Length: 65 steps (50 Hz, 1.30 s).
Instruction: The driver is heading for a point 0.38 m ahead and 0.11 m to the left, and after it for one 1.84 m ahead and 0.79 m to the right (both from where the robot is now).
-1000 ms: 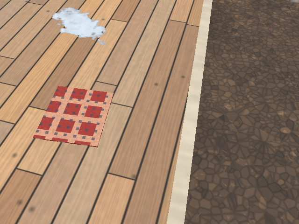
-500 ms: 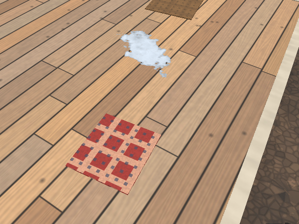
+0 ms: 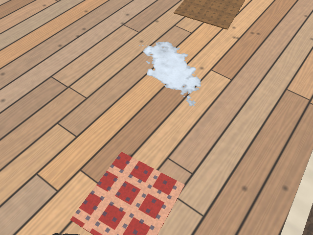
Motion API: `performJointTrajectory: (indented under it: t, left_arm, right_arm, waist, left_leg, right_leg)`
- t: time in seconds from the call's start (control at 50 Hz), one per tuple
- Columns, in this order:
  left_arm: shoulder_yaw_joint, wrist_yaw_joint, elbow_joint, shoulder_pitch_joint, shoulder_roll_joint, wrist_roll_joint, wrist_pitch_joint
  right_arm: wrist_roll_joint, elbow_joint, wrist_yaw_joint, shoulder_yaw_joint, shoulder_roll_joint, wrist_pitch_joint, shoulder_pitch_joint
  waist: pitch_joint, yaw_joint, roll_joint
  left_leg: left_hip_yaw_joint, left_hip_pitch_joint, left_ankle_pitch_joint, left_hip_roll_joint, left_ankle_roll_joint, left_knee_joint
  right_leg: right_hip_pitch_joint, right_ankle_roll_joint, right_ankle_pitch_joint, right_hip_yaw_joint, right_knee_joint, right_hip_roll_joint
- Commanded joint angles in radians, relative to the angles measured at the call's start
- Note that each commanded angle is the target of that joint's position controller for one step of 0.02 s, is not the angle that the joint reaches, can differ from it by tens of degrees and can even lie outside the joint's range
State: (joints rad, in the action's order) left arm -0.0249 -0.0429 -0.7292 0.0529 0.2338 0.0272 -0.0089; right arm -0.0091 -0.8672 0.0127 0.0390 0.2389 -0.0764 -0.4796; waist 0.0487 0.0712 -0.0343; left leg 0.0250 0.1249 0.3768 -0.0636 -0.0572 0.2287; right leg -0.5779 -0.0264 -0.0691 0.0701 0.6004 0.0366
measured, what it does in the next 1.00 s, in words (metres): walks ahead: right foot, then left foot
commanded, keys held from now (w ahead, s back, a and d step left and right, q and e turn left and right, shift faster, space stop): w+q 0.30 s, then w+e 0.70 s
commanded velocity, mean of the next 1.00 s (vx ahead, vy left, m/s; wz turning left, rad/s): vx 0.50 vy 0.00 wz -0.03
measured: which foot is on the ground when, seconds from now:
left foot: down 0.00-0.04, up 0.06-0.56, down 0.58-1.00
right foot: up 0.00-0.02, down 0.04-0.60, up 0.62-1.00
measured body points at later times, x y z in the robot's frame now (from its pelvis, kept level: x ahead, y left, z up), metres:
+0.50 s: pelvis +0.27 -0.01 +0.01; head +0.31 +0.00 +0.46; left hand +0.17 +0.21 -0.13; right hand +0.51 -0.18 -0.10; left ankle +0.41 +0.14 -0.69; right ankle +0.17 -0.10 -0.73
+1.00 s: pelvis +0.53 +0.04 +0.01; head +0.55 +0.04 +0.46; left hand +0.71 +0.27 -0.11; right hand +0.48 -0.21 -0.13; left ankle +0.43 +0.12 -0.73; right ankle +0.67 -0.09 -0.68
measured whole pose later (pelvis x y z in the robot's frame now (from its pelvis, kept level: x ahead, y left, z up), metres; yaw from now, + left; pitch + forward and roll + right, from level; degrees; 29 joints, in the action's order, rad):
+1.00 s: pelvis +0.53 +0.04 +0.01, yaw -5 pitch +0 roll +1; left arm -0.05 -0.06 -0.81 0.11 0.23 0.03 0.02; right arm -0.02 -0.96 0.02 0.04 0.21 -0.11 -0.40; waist 0.04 0.04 -0.04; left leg -0.28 0.06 0.30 -0.02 -0.04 0.23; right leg -0.64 -0.06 -0.01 0.07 0.76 0.09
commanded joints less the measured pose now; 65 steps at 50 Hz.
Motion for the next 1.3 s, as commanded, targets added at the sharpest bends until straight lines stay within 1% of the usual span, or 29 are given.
performJointTrajectory:
  t: [0.02, 0.04, 0.06, 0.08, 0.1, 0.12, 0.14, 0.18, 0.3, 0.48, 0.52, 0.56, 0.58, 0.6, 0.62, 0.64, 0.68, 0.72, 0.78, 0.88, 1.02, 1.08, 1.12, 1.14, 1.16, 1.18, 1.22, 1.26, 1.3]
  left_arm:
    - [-0.049, 0.028, 0.005, 0.183, 0.137, 0.0, -0.03]
    - [-0.062, 0.041, -0.046, 0.349, 0.165, 0.009, -0.039]
    - [-0.082, 0.056, -0.049, 0.464, 0.26, 0.03, -0.045]
    - [-0.097, 0.045, -0.038, 0.41, 0.33, 0.036, -0.041]
    - [-0.078, 0.038, -0.009, 0.278, 0.228, 0.015, -0.035]
    - [-0.057, 0.036, 0.005, 0.2, 0.137, 0.006, -0.037]
    - [-0.048, 0.035, -0.005, 0.185, 0.106, 0.006, -0.045]
    - [-0.039, 0.041, -0.04, 0.212, 0.079, 0.001, -0.062]
    - [-0.043, 0.037, -0.094, 0.319, 0.092, -0.008, -0.093]
    - [-0.029, 0.041, -0.205, 0.475, 0.12, -0.014, -0.079]
    - [-0.032, 0.046, -0.218, 0.465, 0.133, -0.009, -0.07]
    - [-0.033, 0.046, -0.222, 0.431, 0.141, -0.011, -0.062]
    - [-0.029, 0.044, -0.215, 0.41, 0.13, -0.02, -0.06]
    - [-0.017, 0.04, -0.164, 0.391, 0.083, -0.026, -0.063]
    - [-0.003, 0.04, -0.151, 0.519, -0.01, -0.054, -0.054]
    - [-0.036, 0.05, -0.169, 0.432, 0.104, -0.03, -0.039]
    - [-0.039, 0.039, -0.152, 0.352, 0.071, -0.028, -0.041]
    - [-0.043, 0.026, -0.165, 0.375, 0.05, -0.002, -0.013]
    - [-0.048, 0.008, -0.14, 0.322, 0.028, 0.002, 0.013]
    - [-0.043, -0.007, -0.075, 0.144, 0.028, 0.001, 0.019]
    - [-0.027, -0.025, 0.009, -0.05, 0.037, 0.014, 0.01]
    - [-0.041, -0.015, -0.001, 0.022, 0.06, 0.015, 0.009]
    - [-0.067, 0.001, -0.063, 0.235, 0.099, 0.016, -0.008]
    - [-0.099, 0.018, -0.103, 0.38, 0.185, 0.028, -0.015]
    - [-0.129, 0.024, -0.082, 0.324, 0.303, 0.01, -0.004]
    - [-0.127, 0.025, -0.069, 0.346, 0.301, -0.012, 0.008]
    - [-0.098, 0.039, -0.085, 0.262, 0.192, -0.017, 0.0]
    - [-0.08, 0.045, -0.077, 0.199, 0.138, -0.024, -0.018]
    - [-0.076, 0.041, -0.08, 0.219, 0.143, -0.03, -0.039]
  right_arm:
    - [-0.006, 0.043, 0.002, 0.048, 0.197, -0.009, 0.084]
    - [-0.009, 0.044, 0.0, 0.045, 0.188, -0.007, 0.091]
    - [0.002, 0.07, -0.007, 0.02, 0.092, -0.005, 0.028]
    - [0.025, 0.08, -0.013, 0.011, 0.032, -0.004, -0.112]
    - [0.0, 0.05, -0.007, 0.023, 0.107, 0.008, -0.059]
    - [-0.003, 0.052, -0.013, 0.031, 0.13, 0.012, 0.023]
    - [-0.003, 0.058, -0.017, 0.029, 0.116, 0.015, 0.076]
    - [-0.019, 0.058, -0.03, 0.025, 0.09, 0.033, 0.087]
    - [-0.02, 0.106, -0.057, 0.017, 0.055, 0.062, 0.249]
    - [-0.026, 0.167, -0.058, -0.022, 0.015, 0.032, 0.525]
    - [-0.024, 0.165, -0.05, -0.018, 0.034, 0.022, 0.513]
    - [-0.029, 0.113, -0.036, -0.002, 0.066, 0.005, 0.36]
    - [-0.043, 0.055, -0.025, 0.015, 0.106, -0.009, 0.185]
    - [-0.068, 0.028, -0.007, 0.042, 0.203, -0.015, 0.005]
    - [-0.056, 0.033, -0.002, 0.058, 0.264, -0.004, 0.019]
    - [-0.024, 0.046, -0.002, 0.049, 0.193, 0.006, 0.084]
    - [-0.016, 0.05, -0.007, 0.019, 0.08, -0.006, 0.222]
    - [-0.007, 0.037, 0.001, 0.011, 0.043, -0.022, 0.246]
    - [0.003, 0.01, 0.004, 0.018, 0.06, -0.05, 0.202]
    - [-0.008, -0.022, 0.006, 0.02, 0.064, -0.049, 0.142]
    - [-0.012, -0.062, 0.015, 0.033, 0.116, -0.029, 0.048]
    - [-0.016, -0.064, 0.023, 0.043, 0.158, -0.008, 0.062]
    - [-0.012, -0.055, 0.018, 0.052, 0.187, 0.015, 0.077]
    - [-0.011, -0.029, 0.014, 0.045, 0.16, 0.015, 0.085]
    - [0.0, 0.056, -0.005, 0.031, 0.062, 0.002, 0.094]
    - [-0.011, 0.087, -0.012, 0.038, 0.131, -0.015, 0.203]
    - [0.004, 0.086, -0.012, 0.027, 0.103, -0.037, 0.223]
    - [-0.03, 0.079, -0.011, 0.026, 0.095, -0.008, 0.198]
    - [-0.043, 0.084, -0.018, 0.024, 0.083, 0.025, 0.19]
  waist:
    - [-0.066, -0.156, 0.101]
    - [-0.16, -0.223, 0.058]
    - [-0.287, -0.225, -0.101]
    - [-0.334, -0.122, -0.352]
    - [-0.208, -0.088, -0.172]
    - [-0.084, -0.076, -0.036]
    - [-0.042, -0.074, 0.009]
    - [-0.024, -0.057, -0.034]
    - [0.013, -0.076, -0.04]
    - [0.046, -0.127, -0.029]
    - [0.034, -0.105, -0.046]
    - [-0.044, -0.026, -0.056]
    - [-0.144, 0.048, -0.023]
    - [-0.299, 0.105, 0.101]
    - [-0.403, 0.03, 0.276]
    - [-0.293, 0.034, 0.107]
    - [-0.075, -0.036, 0.088]
    - [-0.032, -0.087, 0.118]
    - [-0.017, -0.108, 0.105]
    - [0.035, -0.086, 0.103]
    - [0.063, -0.034, 0.096]
    - [-0.003, -0.079, 0.132]
    - [-0.127, -0.174, 0.106]
    - [-0.218, -0.235, 0.016]
    - [-0.275, -0.16, -0.248]
    - [-0.285, -0.203, -0.057]
    - [-0.075, -0.122, 0.069]
    - [-0.052, -0.058, 0.069]
    - [-0.066, -0.043, 0.052]
  left_leg:
    - [0.088, -0.093, -0.922, 0.227, -0.097, 0.228]
    - [0.061, -0.182, -0.808, 0.167, -0.081, 0.451]
    - [0.012, -0.38, -0.425, 0.073, -0.062, 0.778]
    - [0.061, -0.646, 0.147, -0.072, -0.047, 1.005]
    - [0.114, -0.689, 0.063, 0.009, -0.06, 1.089]
    - [0.088, -0.688, -0.037, 0.055, -0.057, 1.064]
    - [0.078, -0.667, -0.087, 0.087, -0.053, 1.014]
    - [0.071, -0.617, -0.121, 0.122, -0.041, 0.966]
    - [0.031, -0.8, -0.252, 0.143, -0.018, 0.898]
    - [-0.111, -0.728, -0.32, 0.103, 0.001, 0.392]
    - [-0.104, -0.681, -0.249, 0.083, -0.019, 0.349]
    - [-0.111, -0.459, -0.204, 0.033, -0.054, 0.269]
    - [-0.078, -0.201, -0.263, 0.059, -0.083, 0.226]
    - [0.189, 0.073, -0.201, 0.32, -0.133, 0.22]
    - [0.589, 0.246, -0.165, 0.55, -0.241, 0.105]
    - [0.523, 0.125, -0.092, 0.495, -0.211, 0.076]
    - [0.264, -0.127, -0.185, 0.398, -0.144, -0.014]
    - [0.116, -0.246, -0.258, 0.337, -0.094, -0.06]
    - [0.01, -0.261, -0.358, 0.326, -0.094, -0.096]
    - [-0.135, -0.241, -0.409, 0.295, -0.089, -0.112]
    - [-0.253, -0.063, -0.642, 0.34, -0.069, -0.032]
    - [-0.298, 0.003, -1.082, 0.347, -0.054, 0.175]
    - [-0.313, -0.061, -1.056, 0.335, -0.037, 0.529]
    - [-0.313, -0.275, -0.746, 0.302, -0.003, 0.826]
    - [-0.242, -0.758, 0.124, 0.053, 0.07, 1.218]
    - [-0.013, -0.872, 0.103, 0.063, 0.064, 1.271]
    - [0.006, -0.848, -0.054, 0.159, 0.051, 1.114]
    - [0.017, -0.73, -0.07, 0.186, 0.068, 0.995]
    - [0.004, -0.698, -0.07, 0.181, 0.089, 0.932]
  right_leg:
    - [0.307, -0.045, -0.032, 0.002, -0.078, -0.058]
    - [0.518, -0.056, -0.047, -0.022, -0.096, -0.028]
    - [0.729, -0.08, -0.274, -0.308, -0.141, 0.221]
    - [0.82, -0.158, -0.382, -0.817, -0.363, 0.4]
    - [0.679, -0.159, -0.558, -0.785, -0.401, 0.373]
    - [0.537, -0.149, -0.543, -0.607, -0.411, 0.337]
    - [0.467, -0.125, -0.399, -0.462, -0.423, 0.289]
    - [0.402, -0.093, -0.166, -0.265, -0.437, 0.231]
    - [0.473, -0.083, 0.132, -0.03, -0.454, 0.213]
    - [0.624, -0.151, 0.411, -0.024, -0.409, 0.197]
    - [0.668, -0.153, 0.511, -0.044, -0.349, 0.212]
    - [0.645, -0.132, 0.663, -0.039, -0.174, 0.192]
    - [0.528, -0.109, 0.554, -0.013, 0.016, 0.149]
    - [0.31, -0.087, 0.148, 0.026, 0.325, 0.083]
    - [0.002, -0.064, -0.5, -0.001, 0.613, -0.075]
    - [-0.06, -0.074, -0.429, -0.103, 0.66, -0.018]
    - [-0.042, -0.067, -0.281, -0.106, 0.589, 0.042]
    - [0.028, -0.041, -0.232, -0.102, 0.55, 0.066]
    - [-0.013, -0.02, -0.153, -0.09, 0.537, 0.075]
    - [-0.113, -0.002, 0.029, -0.06, 0.366, 0.079]
    - [-0.057, -0.07, 0.008, 0.056, 0.077, 0.029]
    - [0.082, -0.133, -0.162, 0.113, 0.048, -0.063]
    - [0.34, -0.185, -0.19, 0.103, -0.058, -0.133]
    - [0.589, -0.235, -0.267, -0.099, -0.123, -0.008]
    - [0.871, -0.392, -0.268, -0.687, -0.247, 0.27]
    - [0.861, -0.408, -0.172, -0.775, -0.335, 0.302]
    - [0.614, -0.335, 0.039, -0.52, -0.342, 0.249]
    - [0.477, -0.281, 0.171, -0.387, -0.357, 0.152]
    - [0.439, -0.279, 0.247, -0.344, -0.367, 0.115]
Next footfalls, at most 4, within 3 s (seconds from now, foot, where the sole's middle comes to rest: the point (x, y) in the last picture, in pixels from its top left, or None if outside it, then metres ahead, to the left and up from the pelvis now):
0.04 right None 0.21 -0.10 -0.77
0.58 left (120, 232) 0.47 0.13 -0.77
1.12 right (162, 170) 0.74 -0.07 -0.77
1.66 left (148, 112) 1.09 -0.02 -0.77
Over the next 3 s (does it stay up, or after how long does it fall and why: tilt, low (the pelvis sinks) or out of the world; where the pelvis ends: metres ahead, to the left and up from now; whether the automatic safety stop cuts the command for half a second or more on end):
stays up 1.28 -0.44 0.01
